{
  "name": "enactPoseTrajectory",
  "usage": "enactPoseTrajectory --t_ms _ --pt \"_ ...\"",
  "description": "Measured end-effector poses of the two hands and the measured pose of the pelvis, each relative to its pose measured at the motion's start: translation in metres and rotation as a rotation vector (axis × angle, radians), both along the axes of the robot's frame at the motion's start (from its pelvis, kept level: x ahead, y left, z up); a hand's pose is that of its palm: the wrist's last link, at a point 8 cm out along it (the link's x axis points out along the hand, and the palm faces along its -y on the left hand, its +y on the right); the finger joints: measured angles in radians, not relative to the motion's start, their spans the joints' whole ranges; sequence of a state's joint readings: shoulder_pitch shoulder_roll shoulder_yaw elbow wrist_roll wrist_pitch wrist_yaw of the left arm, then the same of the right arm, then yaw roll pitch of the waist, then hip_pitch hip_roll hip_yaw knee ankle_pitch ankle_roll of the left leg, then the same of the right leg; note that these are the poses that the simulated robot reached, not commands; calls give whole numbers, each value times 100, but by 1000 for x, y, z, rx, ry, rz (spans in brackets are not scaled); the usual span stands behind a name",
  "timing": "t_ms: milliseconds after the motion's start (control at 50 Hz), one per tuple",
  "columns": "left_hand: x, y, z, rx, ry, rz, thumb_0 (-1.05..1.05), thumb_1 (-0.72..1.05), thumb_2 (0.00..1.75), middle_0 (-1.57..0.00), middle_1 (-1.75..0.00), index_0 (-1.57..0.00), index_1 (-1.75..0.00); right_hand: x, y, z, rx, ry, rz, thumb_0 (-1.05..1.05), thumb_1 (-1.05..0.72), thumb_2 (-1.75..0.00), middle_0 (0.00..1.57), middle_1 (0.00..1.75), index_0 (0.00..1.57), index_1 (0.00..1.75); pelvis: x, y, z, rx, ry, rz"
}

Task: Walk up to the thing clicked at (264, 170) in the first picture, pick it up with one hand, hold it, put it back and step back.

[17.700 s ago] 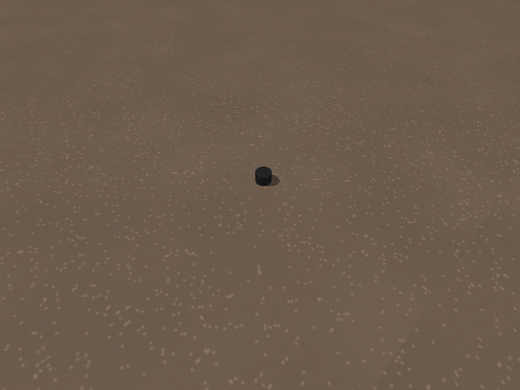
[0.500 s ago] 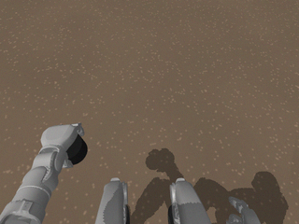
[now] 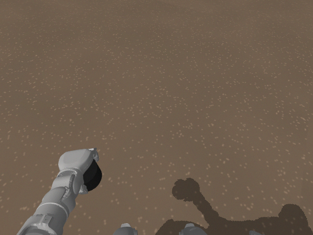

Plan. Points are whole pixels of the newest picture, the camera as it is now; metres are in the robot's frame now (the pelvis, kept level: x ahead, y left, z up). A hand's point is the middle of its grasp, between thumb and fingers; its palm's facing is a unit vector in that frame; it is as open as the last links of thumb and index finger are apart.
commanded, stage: lift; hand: left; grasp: from above
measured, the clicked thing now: (84, 173) +0.33 +0.23 -0.12
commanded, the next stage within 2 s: hold in 0.14 s
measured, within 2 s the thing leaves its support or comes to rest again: neither
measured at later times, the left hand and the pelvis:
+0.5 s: hand (78, 160) +0.34 +0.22 -0.03, palm faces -0.45 -0.07 -0.89, open 11.2 cm; pelvis +0.03 +0.00 +0.04, yaw +0 degrees
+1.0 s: hand (75, 157) +0.34 +0.22 +0.00, palm faces -0.45 -0.06 -0.89, open 11.2 cm; pelvis +0.03 +0.00 +0.05, yaw -1 degrees
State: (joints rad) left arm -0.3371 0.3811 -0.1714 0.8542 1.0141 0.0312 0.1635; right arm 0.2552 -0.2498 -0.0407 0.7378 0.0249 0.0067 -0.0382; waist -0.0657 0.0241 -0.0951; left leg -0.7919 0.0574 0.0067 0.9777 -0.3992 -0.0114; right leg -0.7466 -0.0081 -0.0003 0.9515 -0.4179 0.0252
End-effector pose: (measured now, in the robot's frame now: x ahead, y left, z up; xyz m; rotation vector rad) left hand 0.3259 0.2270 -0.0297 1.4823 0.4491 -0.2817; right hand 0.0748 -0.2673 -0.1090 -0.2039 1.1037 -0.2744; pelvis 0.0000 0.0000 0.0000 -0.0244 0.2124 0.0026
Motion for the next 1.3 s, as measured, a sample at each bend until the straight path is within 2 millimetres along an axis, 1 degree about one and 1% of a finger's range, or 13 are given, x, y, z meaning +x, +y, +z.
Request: enactPoseTrajectory --t_ms 100,220,420,560,880,1300 --pt "4 -1 15 2 1 7 0 -17 66 -52 -75 -56 -73 5 0 11 11 -2 -8 1 -91 -91 20 30 20 30 7 0 13 5 -25 -2" --pt "7 -2 29 0 4 3 0 -18 68 -52 -75 -56 -73 16 2 22 20 -21 -9 1 -90 -90 20 30 20 30 14 0 24 10 -49 -4" --pt "15 -4 49 6 -2 -12 0 -18 69 -51 -76 -55 -74 36 4 35 31 -57 -7 1 -90 -90 20 30 20 30 24 1 36 16 -81 -8" --pt "20 -3 62 3 -5 -13 0 -18 68 -51 -76 -55 -75 47 4 42 35 -75 -3 1 -90 -90 20 30 20 30 30 1 41 19 -102 -10" --pt "18 -6 78 0 6 -35 0 -18 69 -51 -77 -55 -75 60 5 52 46 -99 7 1 -90 -90 20 30 20 30 33 1 50 21 -139 -15" --pt "3 -11 96 -4 -3 -51 0 -20 76 -47 -81 -51 -79 70 6 60 61 -143 25 1 -90 -90 20 30 20 30 26 -3 56 25 -180 -16"
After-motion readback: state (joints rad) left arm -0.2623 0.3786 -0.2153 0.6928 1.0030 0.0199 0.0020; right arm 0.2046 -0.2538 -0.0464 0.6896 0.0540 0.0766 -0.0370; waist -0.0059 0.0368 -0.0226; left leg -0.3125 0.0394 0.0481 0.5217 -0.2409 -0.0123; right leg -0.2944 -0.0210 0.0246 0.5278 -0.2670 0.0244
